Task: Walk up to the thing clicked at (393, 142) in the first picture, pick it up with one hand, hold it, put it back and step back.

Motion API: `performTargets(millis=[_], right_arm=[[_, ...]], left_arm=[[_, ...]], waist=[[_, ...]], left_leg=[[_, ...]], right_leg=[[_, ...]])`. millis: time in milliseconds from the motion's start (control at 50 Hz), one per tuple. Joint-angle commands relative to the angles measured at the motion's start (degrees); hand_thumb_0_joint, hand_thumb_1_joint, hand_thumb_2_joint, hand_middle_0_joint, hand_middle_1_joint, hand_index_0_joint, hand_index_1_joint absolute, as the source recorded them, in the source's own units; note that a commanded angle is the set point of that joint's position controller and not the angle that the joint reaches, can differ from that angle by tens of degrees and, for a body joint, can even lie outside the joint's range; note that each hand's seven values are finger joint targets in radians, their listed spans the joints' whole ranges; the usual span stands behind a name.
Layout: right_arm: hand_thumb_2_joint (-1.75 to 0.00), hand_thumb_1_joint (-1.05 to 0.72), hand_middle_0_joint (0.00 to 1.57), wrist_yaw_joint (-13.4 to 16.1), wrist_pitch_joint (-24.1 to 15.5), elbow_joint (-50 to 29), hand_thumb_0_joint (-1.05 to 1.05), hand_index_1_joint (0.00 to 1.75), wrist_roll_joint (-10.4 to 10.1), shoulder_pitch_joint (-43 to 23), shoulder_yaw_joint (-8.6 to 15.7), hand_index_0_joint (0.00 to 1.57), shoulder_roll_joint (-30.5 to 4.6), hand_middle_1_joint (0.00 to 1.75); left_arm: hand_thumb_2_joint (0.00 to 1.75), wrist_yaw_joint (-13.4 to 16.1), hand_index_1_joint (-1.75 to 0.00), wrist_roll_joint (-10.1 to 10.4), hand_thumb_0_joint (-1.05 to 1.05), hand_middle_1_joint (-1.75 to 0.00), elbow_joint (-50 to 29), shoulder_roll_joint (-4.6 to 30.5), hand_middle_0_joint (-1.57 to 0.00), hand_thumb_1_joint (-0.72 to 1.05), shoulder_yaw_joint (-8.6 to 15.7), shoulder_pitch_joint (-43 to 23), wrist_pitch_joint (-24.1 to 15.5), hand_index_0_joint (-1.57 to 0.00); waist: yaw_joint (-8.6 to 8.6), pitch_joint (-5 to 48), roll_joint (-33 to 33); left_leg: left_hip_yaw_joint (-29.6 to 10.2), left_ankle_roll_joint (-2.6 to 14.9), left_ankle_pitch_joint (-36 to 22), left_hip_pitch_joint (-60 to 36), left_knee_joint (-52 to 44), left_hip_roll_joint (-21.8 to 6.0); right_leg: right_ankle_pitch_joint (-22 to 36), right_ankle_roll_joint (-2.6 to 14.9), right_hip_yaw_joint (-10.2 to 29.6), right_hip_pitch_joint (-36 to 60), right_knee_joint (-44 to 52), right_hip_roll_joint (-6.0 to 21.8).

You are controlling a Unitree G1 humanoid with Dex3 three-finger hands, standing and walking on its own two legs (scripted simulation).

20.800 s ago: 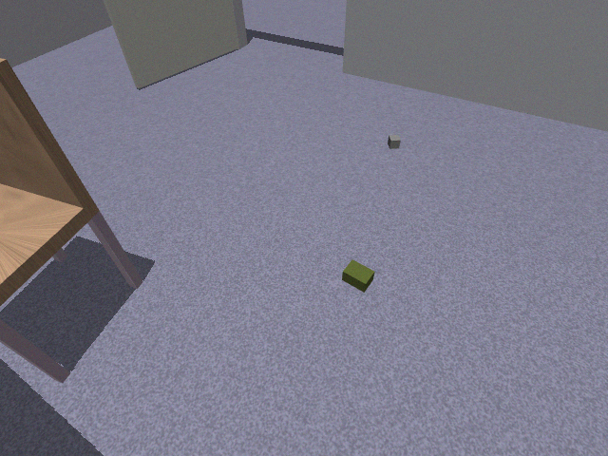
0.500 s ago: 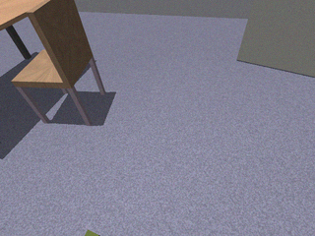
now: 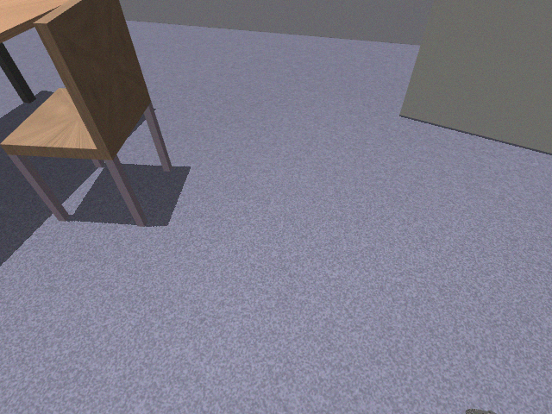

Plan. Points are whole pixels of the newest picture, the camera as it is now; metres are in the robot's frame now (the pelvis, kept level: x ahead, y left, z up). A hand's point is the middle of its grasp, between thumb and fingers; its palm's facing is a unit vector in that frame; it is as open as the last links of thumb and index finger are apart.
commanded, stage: walk up
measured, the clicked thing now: out of the picture +0.15 -0.53 -0.74
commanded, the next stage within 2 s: stand in 0.14 s
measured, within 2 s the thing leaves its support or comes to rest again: neither
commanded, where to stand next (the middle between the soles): +0.05 -0.01 m, yaw -4 degrees
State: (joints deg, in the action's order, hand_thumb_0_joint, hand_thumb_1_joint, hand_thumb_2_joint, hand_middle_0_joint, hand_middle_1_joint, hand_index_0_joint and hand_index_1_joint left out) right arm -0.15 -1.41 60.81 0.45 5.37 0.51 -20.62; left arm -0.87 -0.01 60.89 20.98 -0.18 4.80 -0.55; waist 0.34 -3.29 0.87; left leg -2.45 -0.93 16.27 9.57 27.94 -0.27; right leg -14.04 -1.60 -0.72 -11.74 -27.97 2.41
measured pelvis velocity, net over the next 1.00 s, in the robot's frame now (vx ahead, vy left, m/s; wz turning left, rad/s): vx -0.02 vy -0.02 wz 0.00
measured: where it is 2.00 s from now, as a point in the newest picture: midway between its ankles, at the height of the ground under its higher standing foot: outside the picture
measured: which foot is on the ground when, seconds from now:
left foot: down 0.00-1.00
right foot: down 0.00-1.00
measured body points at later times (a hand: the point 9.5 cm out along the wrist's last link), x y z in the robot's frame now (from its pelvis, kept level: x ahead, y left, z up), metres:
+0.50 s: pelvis -0.01 -0.02 +0.01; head +0.00 -0.02 +0.46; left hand +0.07 +0.29 -0.12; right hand +0.08 -0.32 -0.13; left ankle -0.01 +0.13 -0.74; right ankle +0.01 -0.14 -0.74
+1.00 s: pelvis -0.02 -0.02 +0.01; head -0.01 -0.02 +0.46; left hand +0.06 +0.29 -0.12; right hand +0.05 -0.32 -0.13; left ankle -0.01 +0.13 -0.74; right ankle +0.01 -0.14 -0.74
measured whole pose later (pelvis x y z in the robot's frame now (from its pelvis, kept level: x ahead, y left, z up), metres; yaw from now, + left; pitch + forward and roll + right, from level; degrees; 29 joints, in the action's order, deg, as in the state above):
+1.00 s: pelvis -0.02 -0.02 +0.01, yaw +0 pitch -3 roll +0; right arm -0.7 -0.1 65.9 0.9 6.8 0.6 -20.2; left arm -1.0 -0.6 65.8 20.5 0.6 5.6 -0.2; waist 0.3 -3.5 0.0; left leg -2.8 -2.7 10.3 6.6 19.3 -2.0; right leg -8.5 -0.2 -1.2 -9.1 -20.1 0.7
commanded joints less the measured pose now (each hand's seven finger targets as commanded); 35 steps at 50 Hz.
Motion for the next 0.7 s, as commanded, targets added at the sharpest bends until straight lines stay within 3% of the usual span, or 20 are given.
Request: performTargets(millis=[0, 100, 120, 140, 220, 320, 400, 480, 600, 680], right_arm=[[-0.9, -0.9, 0.2, 0.8, -1.1, -2.2, 0.0, 0.3, -0.3, -2.2, 2.5, 0.2, -12.5, 0.3], [-0.9, -0.9, 0.2, 0.6, -1.0, -1.0, 0.0, 0.3, -0.2, -3.3, 2.3, 0.2, -12.3, 0.3], [-0.9, -0.9, 0.2, 0.6, -1.0, -1.3, 0.0, 0.3, -0.2, -4.0, 2.3, 0.2, -11.7, 0.3], [-0.9, -0.9, 0.2, 0.7, -1.0, -1.1, 0.0, 0.3, -0.2, -4.1, 2.3, 0.2, -12.2, 0.3], [-0.9, -0.9, 0.2, 0.8, -0.6, -0.4, 0.0, 0.3, -0.3, -4.7, 2.4, 0.2, -12.2, 0.3], [-0.9, -0.9, 0.2, 0.4, 0.0, 0.1, 0.0, 0.3, -0.3, -5.6, 2.2, 0.2, -11.5, 0.3], [-0.9, -0.9, 0.2, 0.3, 0.0, 0.6, 0.0, 0.3, 0.0, -4.9, 2.2, 0.2, -11.6, 0.3], [-0.9, -0.9, 0.2, 0.2, -0.1, 1.1, 0.0, 0.3, 0.1, -4.2, 2.1, 0.2, -11.3, 0.3], [-0.9, -0.9, 0.2, 0.3, -0.3, 1.4, 0.0, 0.3, 0.1, -2.9, 2.1, 0.2, -11.3, 0.3], [-0.9, -0.9, 0.2, 0.2, -0.2, 1.6, 0.0, 0.3, 0.2, -2.5, 1.9, 0.2, -11.2, 0.3]], left_arm=[[0.9, 0.9, -0.3, 0.0, 0.0, -0.3, -1.7, 12.7, -0.2, 0.9, 2.8, -2.9, -1.6, -0.2], [0.9, 1.0, -0.3, 0.0, 0.0, -0.3, -0.2, 12.1, -0.2, 0.9, 2.9, -3.6, -1.6, -0.2], [0.9, 1.1, -0.3, -0.1, 0.0, -0.3, -0.3, 12.0, -0.2, 0.9, 2.7, -4.0, -1.8, -0.2], [0.9, 1.2, -0.3, 0.0, 0.0, -0.3, 0.1, 11.8, -0.2, 0.9, 2.8, -3.8, -1.7, -0.2], [0.9, 1.3, -0.3, -0.1, 0.0, -0.3, 0.9, 12.0, -0.2, 0.9, 2.9, -3.6, -1.5, -0.2], [0.9, 1.2, -0.3, -0.3, 0.0, -0.3, 1.5, 12.2, -0.2, 0.9, 2.9, -4.3, -1.5, -0.2], [0.9, 1.2, -0.3, -0.2, 0.0, -0.3, 1.7, 12.3, -0.2, 0.9, 3.0, -4.1, -1.7, -0.2], [0.9, 1.1, -0.3, -0.2, 0.0, -0.3, 2.1, 12.5, -0.2, 0.9, 3.1, -3.8, -1.5, -0.2], [0.9, 1.0, -0.3, -0.3, 0.0, -0.3, 1.9, 12.2, -0.2, 0.9, 3.1, -3.6, -1.4, -0.2], [0.9, 0.9, -0.3, -0.3, 0.0, -0.3, 1.8, 12.3, -0.2, 0.9, 3.2, -3.1, -1.2, -0.2]], waist=[[-0.34, 5.9, -0.5], [-0.16, 6.2, 0.1], [-0.35, 5.6, -0.5], [-0.09, 6.5, -1.0], [-0.16, 6.4, -1.0], [-0.21, 4.8, -0.2], [-0.29, 5.8, -0.7], [-0.05, 4.4, -0.6], [-0.25, 4.8, -0.4], [0.12, 3.3, -1.3]], left_leg=[[-3.3, 3.02, -12.4, 0.5, -6.5, -5.0], [-3.1, 2.73, -14.0, -1.8, -7.9, -5.3], [-4.5, 1.97, -21.2, -2.9, -8.4, -6.6], [-4.2, 1.74, -23.9, -4.0, -8.1, -6.9], [-3.6, 1.25, -19.7, -4.2, -9.4, -6.5], [-3.5, 1.03, -10.7, -3.5, -11.1, -5.9], [-3.5, 1.12, -11.9, -3.0, -11.3, -6.2], [-3.6, 0.93, -9.1, -1.9, -12.3, -5.9], [-3.9, 1.14, -9.9, -1.9, -12.4, -6.5], [-3.8, 1.06, -7.2, -0.8, -13.0, -6.2]], right_leg=[[12.6, 3.64, 4.5, 5.6, 5.5, 5.4], [12.7, 3.09, 4.3, 5.8, 7.4, 5.3], [17.5, 2.83, 4.5, 6.0, 6.6, 5.1], [19.0, 2.75, 4.4, 6.7, 6.7, 5.2], [16.7, 2.69, 4.4, 7.4, 8.5, 5.1], [8.5, 2.39, 5.0, 5.6, 11.8, 5.0], [10.6, 2.48, 5.0, 7.3, 11.6, 5.2], [6.3, 2.45, 5.3, 6.3, 12.5, 5.1], [7.5, 2.48, 5.3, 6.7, 12.0, 5.1], [4.1, 2.47, 5.4, 5.5, 12.4, 4.8]])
